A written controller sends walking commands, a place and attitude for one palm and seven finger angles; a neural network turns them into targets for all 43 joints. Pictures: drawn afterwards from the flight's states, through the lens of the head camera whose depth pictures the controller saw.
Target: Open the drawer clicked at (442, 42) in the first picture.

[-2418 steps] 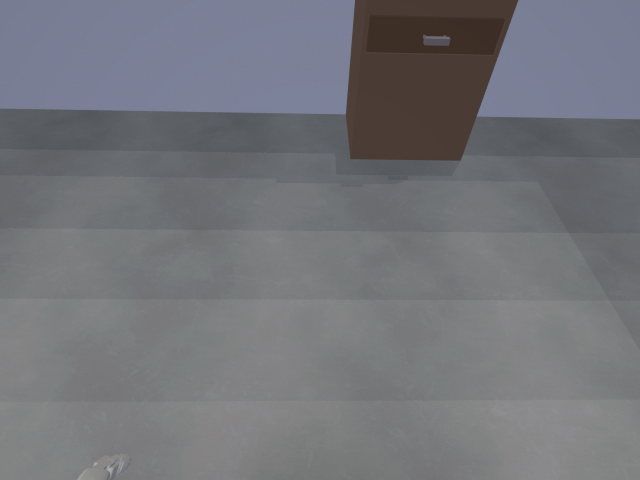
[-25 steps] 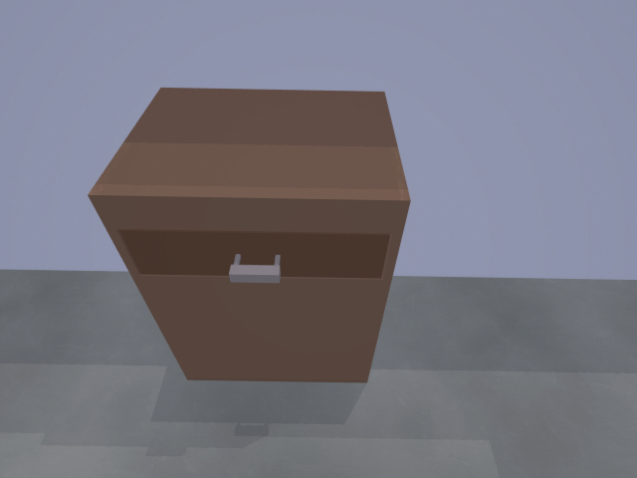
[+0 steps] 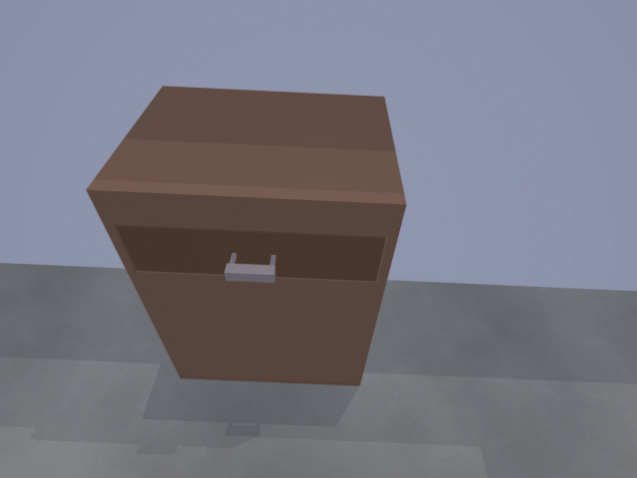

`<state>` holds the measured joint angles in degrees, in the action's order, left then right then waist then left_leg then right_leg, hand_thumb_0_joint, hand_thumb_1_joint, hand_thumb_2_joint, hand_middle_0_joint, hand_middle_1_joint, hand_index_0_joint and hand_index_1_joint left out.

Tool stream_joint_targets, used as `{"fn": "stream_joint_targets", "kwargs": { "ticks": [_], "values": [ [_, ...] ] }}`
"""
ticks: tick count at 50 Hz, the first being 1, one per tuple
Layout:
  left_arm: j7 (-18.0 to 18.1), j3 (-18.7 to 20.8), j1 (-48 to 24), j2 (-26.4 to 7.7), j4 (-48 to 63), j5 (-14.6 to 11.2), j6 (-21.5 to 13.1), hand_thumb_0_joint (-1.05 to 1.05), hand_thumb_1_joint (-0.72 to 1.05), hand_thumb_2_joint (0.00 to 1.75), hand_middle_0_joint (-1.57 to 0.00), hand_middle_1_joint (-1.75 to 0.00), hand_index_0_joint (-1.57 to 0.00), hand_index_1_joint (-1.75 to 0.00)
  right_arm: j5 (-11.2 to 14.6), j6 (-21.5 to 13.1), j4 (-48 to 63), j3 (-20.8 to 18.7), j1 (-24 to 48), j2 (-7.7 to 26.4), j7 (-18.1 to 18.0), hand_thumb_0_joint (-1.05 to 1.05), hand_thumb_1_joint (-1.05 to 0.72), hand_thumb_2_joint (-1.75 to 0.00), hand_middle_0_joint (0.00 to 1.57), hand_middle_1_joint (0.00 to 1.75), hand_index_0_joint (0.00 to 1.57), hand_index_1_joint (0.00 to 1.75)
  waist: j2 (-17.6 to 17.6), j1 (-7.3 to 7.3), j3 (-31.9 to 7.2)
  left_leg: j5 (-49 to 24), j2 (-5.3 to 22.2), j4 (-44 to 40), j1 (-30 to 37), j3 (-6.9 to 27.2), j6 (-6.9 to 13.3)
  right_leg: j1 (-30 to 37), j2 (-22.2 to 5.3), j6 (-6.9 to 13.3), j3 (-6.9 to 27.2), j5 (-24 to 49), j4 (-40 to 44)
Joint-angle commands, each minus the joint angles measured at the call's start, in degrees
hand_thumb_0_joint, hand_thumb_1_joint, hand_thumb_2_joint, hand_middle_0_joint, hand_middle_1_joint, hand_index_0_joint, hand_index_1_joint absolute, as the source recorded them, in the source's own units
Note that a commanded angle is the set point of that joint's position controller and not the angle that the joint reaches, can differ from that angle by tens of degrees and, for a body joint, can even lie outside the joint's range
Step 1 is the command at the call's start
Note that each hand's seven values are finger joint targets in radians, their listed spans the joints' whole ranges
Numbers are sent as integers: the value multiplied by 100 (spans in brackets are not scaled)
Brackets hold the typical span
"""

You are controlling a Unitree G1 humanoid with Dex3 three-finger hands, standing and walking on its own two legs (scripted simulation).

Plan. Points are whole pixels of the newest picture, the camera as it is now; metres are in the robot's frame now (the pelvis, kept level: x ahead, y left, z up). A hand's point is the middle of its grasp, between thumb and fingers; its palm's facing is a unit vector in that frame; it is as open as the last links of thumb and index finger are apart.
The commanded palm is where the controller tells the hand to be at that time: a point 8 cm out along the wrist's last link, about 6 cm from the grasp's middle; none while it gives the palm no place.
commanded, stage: look again from close up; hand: left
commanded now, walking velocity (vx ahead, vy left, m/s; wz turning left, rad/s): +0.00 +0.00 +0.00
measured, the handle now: (252, 265) +0.55 +0.18 -0.14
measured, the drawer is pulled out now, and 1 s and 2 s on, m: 0.00 0.00 0.00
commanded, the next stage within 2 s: raise the hand with hooked fingers in 0.18 s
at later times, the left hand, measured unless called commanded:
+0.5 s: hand (189, 412) +0.21 +0.18 -0.04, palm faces +0.02 -0.65 -0.76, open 7.6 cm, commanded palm +0.14 +0.20 -0.04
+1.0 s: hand (197, 361) +0.27 +0.18 -0.01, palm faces +0.17 -0.08 -0.98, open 10.3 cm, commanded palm +0.22 +0.19 +0.03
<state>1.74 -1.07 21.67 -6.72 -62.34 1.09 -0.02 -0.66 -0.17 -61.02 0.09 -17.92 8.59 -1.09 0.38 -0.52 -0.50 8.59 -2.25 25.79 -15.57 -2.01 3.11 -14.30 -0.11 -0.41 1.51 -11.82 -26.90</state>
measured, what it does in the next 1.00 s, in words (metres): lowers itself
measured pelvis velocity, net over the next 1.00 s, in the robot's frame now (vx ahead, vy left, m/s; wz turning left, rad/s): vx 0.06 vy -0.06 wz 0.02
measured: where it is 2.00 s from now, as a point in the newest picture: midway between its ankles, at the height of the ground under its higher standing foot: outside the picture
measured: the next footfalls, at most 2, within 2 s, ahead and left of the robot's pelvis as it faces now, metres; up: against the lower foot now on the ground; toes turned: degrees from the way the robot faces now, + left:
none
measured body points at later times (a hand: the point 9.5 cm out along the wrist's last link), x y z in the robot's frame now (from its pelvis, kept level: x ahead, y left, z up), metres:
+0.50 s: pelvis +0.03 -0.02 -0.02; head +0.01 -0.06 +0.43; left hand +0.20 +0.22 +0.01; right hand +0.15 -0.27 -0.13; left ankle +0.06 +0.08 -0.74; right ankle +0.04 -0.13 -0.74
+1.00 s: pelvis +0.06 -0.06 -0.06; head +0.10 -0.10 +0.39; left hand +0.25 +0.19 +0.04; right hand +0.32 -0.24 -0.14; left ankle +0.06 +0.08 -0.74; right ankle +0.04 -0.13 -0.74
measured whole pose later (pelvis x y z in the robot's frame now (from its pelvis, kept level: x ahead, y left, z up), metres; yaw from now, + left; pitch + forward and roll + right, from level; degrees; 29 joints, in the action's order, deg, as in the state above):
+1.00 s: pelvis +0.06 -0.06 -0.06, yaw +1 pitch +11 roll +2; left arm 26.0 0.3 20.9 -19.8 4.5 57.7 -4.6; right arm -4.3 4.7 -30.8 0.2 -1.3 11.5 1.9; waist -2.5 -6.8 -8.1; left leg 25.8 -0.1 53.5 -38.7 0.1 -1.6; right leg -38.1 1.2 4.2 -1.9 -29.9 -56.8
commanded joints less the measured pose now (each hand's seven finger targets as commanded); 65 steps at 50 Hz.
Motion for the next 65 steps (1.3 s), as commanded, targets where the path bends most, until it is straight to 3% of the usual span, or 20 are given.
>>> {"fn": "stream_joint_targets", "kwargs": {
  "ticks": [1,13,14,15,16,17,18,19,23,27,29,31,35,38,43,46,48,52,58,65],
  "values": [
    [8,109,322,-543,150,11,-94,0,90,90,-20,-30,-20,-30,-15,-86,200,-120,-294,589,-46,0,-90,-90,20,30,20,30,9,55,695,1851,716,-982,-341,1000,-13,-501,-350,252,615,-1317,740],
    [11,72,220,-546,90,-28,-153,0,90,90,-20,-30,-20,-30,8,-170,67,-55,-378,502,-65,0,-90,-90,20,30,20,30,-8,50,440,1038,719,-852,-111,913,-42,-140,-410,268,557,-549,735],
    [239,97,497,-745,-50,84,-197,0,90,90,-20,-30,-20,-30,23,-143,409,-85,341,738,-3,0,-90,-90,20,30,20,30,-310,-183,675,856,654,219,-293,295,-319,-192,-558,254,375,-186,662],
    [337,-208,-3774,-2292,9234,455,-1238,0,88,89,-20,-32,-20,-32,422,-1017,2692,-18,230,1551,-316,0,-90,-90,20,30,20,30,-1778,597,-2137,679,206,-537,1493,196,-77,148,88,325,259,-424,-129],
    [876,185,-1496,-2066,7632,587,-794,0,85,88,-20,-33,-20,-33,435,-1684,2161,111,819,1126,-595,0,-90,-90,20,30,20,30,-2306,4,-1805,1495,442,-675,1352,368,-208,-256,135,406,-364,-917,-596],
    [1240,63,-1043,-1548,7293,425,-381,0,83,87,-21,-34,-21,-34,484,-1953,1876,-60,741,1076,-650,0,-90,-90,20,30,20,30,-1676,130,-1252,2145,499,-841,563,513,-328,-551,235,326,-544,-1232,-682],
    [1248,-767,1013,-253,5498,634,290,0,81,86,-21,-36,-21,-36,594,-1928,1721,-17,665,743,-602,0,-90,-90,20,30,20,30,-861,111,-390,2300,444,-729,55,502,-226,-821,189,265,-613,-1193,-597],
    [1270,-983,-270,-367,7268,679,195,0,78,85,-21,-37,-21,-37,566,-1963,2338,-50,706,975,-551,0,-90,-90,20,30,20,30,-704,211,106,2307,365,-580,-406,623,-226,-880,122,229,-509,-1134,-507],
    [1852,-1029,406,-802,6534,2954,155,0,69,81,-22,-43,-22,-43,49,-1883,2989,-244,983,1267,-309,0,-90,-90,20,30,20,30,733,325,410,2103,84,392,-1031,690,-158,-1959,200,291,-217,-2095,-537],
    [2073,-553,3025,-903,5804,4596,137,0,60,77,-22,-50,-22,-50,-191,-853,3707,-451,1554,1236,183,0,-90,-90,20,30,20,30,1486,-606,-71,761,-33,930,-1410,240,-219,-1442,212,465,257,-1393,-522],
    [2109,-148,2682,-1328,6132,5119,-82,0,55,75,-22,-53,-22,-53,-180,-283,3868,-404,1872,1114,320,0,-90,-90,20,30,20,30,1761,-740,-409,222,-33,1109,-1734,70,-257,-1077,120,473,446,16,-975],
    [2244,173,2480,-1646,6508,5475,-355,0,50,73,-23,-55,-23,-55,-193,-22,4047,-349,2005,1017,406,0,-90,-90,20,30,20,30,1459,-847,-738,-52,-65,1312,-1829,-4,-248,-933,109,466,600,937,-1321],
    [2883,596,1431,-2122,7734,5996,-653,0,41,69,-24,-62,-24,-62,-312,241,4188,-366,1926,962,417,0,-90,-90,20,30,20,30,-869,-863,-1978,-767,-119,1863,-1081,30,-209,-1363,219,625,865,1440,-1930],
    [3172,624,107,-2258,8613,6068,-769,0,34,66,-24,-66,-24,-66,-440,283,4055,-391,1867,991,294,0,-90,-90,20,30,20,30,-1085,-407,-2449,-709,-129,2475,-616,234,-125,-2162,194,574,988,976,-1957],
    [3018,469,-587,-2120,8331,5784,-1136,0,22,61,-25,-74,-25,-74,-532,123,3873,-388,1814,1017,192,0,-90,-90,20,30,20,30,136,104,-1708,107,-121,2862,-1226,347,9,-2504,83,362,934,693,-1742],
    [2685,290,-313,-1930,7576,5742,-827,0,15,58,-25,-78,-25,-78,-480,225,3874,-348,1941,1033,222,0,-90,-90,20,30,20,30,804,-3,-1474,314,-133,2610,-1721,286,-8,-2106,36,221,823,905,-1605],
    [2369,340,372,-2019,7305,5611,-346,0,11,56,-26,-81,-26,-81,-287,332,3938,-317,1891,1030,209,0,-90,-90,20,30,20,30,732,-283,-1728,125,-134,2215,-1727,203,-39,-1153,19,194,829,1589,-1500],
    [1961,894,786,-2705,7287,5465,169,0,1,52,-26,-87,-26,-87,-102,331,3950,-86,2082,978,116,0,-90,-90,20,30,20,30,923,-593,-1858,50,-158,1771,-1753,114,-137,23,-94,44,1097,2678,-1428],
    [2149,966,-473,-2771,7988,5577,-148,0,-13,46,-27,-96,-27,-96,-222,288,3738,-168,1992,922,-15,0,-90,-90,20,30,20,30,69,-422,-1656,95,-129,1479,-1377,199,-88,-130,-101,169,856,1909,-1116],
    [2435,741,-1018,-2434,7525,5417,-211,0,-29,39,-29,-107,-29,-107,-129,121,3510,-452,1772,1039,-14,0,-90,-90,20,30,20,30,-67,-210,-1708,-41,-130,1370,-884,160,-86,-543,27,216,475,1306,-992]
  ]
}}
